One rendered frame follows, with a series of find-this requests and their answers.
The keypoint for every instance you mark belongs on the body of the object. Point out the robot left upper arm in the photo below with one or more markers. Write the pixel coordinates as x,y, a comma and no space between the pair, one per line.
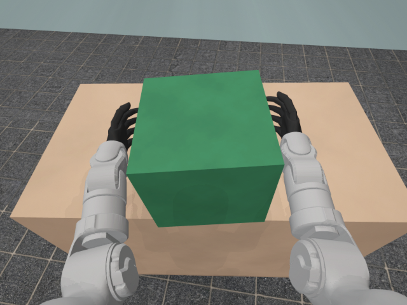
104,275

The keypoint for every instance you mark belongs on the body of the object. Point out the left robot hand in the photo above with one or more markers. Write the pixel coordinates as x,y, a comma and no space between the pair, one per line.
120,123

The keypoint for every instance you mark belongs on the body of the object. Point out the robot right forearm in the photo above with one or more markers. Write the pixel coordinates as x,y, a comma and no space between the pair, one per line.
313,213

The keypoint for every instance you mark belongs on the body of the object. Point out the pedestal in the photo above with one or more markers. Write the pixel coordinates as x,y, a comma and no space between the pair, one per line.
364,184

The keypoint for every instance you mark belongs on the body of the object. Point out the right robot hand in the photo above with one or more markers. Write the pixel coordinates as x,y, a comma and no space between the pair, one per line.
288,119

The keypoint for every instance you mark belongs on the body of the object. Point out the robot right upper arm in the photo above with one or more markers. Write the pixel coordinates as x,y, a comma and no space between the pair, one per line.
332,272

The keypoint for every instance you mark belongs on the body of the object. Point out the robot left forearm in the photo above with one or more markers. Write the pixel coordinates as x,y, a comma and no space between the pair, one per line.
103,220

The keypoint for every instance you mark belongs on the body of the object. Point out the carton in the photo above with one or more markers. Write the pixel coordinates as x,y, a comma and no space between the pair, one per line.
205,150

